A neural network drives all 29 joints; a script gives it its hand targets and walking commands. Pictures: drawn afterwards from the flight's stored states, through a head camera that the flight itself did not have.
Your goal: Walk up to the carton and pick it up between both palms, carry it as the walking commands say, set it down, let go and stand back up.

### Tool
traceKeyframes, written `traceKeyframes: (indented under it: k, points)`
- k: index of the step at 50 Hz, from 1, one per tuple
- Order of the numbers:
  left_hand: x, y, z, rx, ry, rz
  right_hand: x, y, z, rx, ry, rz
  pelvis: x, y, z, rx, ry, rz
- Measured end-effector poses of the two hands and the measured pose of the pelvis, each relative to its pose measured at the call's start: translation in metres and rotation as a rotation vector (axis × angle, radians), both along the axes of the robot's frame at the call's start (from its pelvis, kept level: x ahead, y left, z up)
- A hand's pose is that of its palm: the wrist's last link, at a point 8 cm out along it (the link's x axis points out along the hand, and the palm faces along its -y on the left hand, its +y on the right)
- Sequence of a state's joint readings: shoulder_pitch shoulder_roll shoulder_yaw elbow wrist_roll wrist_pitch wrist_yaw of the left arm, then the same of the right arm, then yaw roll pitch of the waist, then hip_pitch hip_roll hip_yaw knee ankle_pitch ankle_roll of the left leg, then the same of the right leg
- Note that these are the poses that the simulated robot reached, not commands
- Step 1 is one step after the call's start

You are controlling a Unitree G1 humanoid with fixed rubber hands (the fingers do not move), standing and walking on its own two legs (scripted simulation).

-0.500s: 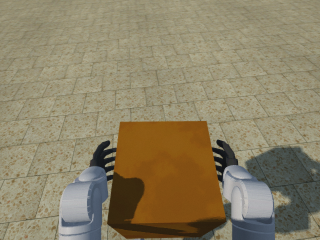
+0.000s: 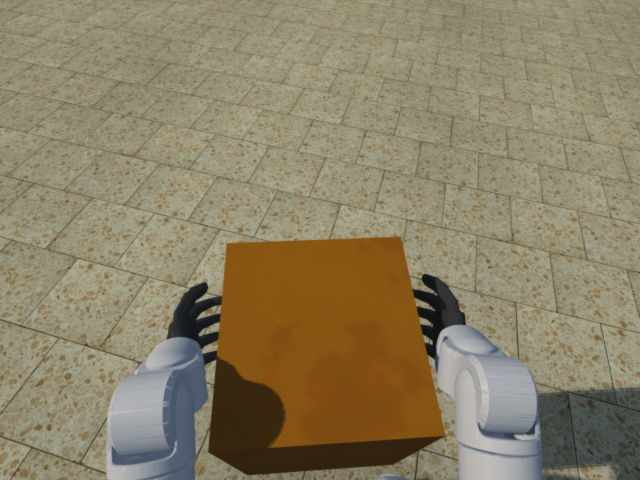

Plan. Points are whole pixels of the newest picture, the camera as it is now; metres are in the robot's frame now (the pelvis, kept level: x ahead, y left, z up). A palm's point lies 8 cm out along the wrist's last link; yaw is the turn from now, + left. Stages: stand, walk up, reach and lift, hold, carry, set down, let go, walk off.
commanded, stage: carry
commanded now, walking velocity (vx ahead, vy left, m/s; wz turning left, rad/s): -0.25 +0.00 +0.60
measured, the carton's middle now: (318, 365) +0.28 +0.02 -0.01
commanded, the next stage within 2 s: none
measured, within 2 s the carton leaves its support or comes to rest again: neither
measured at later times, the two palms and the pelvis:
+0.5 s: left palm out of the picture +0.04 +0.22 +0.09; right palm out of the picture +0.11 -0.06 +0.09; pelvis -0.19 +0.01 -0.01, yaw +18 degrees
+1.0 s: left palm out of the picture -0.18 +0.21 +0.10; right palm out of the picture -0.05 -0.04 +0.09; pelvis -0.35 -0.03 +0.01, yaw +28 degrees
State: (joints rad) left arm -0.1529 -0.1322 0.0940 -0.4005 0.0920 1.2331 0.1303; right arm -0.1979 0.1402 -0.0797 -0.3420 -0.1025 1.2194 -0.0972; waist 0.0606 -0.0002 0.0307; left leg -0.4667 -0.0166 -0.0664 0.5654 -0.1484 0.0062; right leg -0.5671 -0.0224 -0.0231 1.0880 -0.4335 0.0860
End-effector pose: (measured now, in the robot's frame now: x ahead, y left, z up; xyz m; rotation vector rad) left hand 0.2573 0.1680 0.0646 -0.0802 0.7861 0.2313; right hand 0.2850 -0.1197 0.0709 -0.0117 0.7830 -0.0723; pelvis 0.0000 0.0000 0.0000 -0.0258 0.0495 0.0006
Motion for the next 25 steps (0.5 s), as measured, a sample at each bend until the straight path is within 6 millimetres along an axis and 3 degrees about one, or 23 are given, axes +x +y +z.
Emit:
traceKeyframes:
  k: [3, 8, 16, 21, 25]
  points:
    - [-0.021, 0.005, 0.011, 0.011, -0.043, 0.020, -0.016, 0.006, 0.008, 0.009, -0.043, 0.018, -0.021, 0.000, 0.000, -0.005, 0.010, 0.027]
    - [-0.057, -0.003, 0.023, 0.064, -0.062, 0.006, -0.053, -0.003, 0.010, 0.056, -0.065, 0.006, -0.060, -0.005, -0.002, -0.017, 0.016, 0.078]
    - [-0.126, -0.005, 0.037, 0.098, -0.018, 0.013, -0.119, -0.003, 0.015, 0.086, -0.023, 0.021, -0.117, -0.005, 0.013, 0.079, -0.017, 0.170]
    - [-0.168, 0.017, 0.037, 0.085, -0.062, 0.071, -0.143, 0.021, 0.023, 0.082, -0.069, 0.069, -0.157, 0.002, 0.005, 0.087, -0.004, 0.245]
    - [-0.217, 0.051, 0.020, 0.059, -0.071, 0.145, -0.170, 0.059, 0.017, 0.056, -0.079, 0.142, -0.192, 0.014, -0.008, 0.066, 0.008, 0.316]
